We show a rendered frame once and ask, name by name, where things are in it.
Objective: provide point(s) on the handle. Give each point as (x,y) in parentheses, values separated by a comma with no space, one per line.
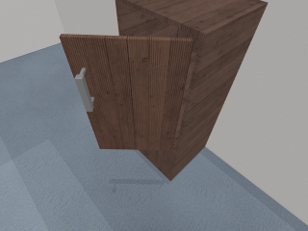
(84,90)

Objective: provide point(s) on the cupboard door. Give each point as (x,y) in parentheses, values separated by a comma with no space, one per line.
(137,83)

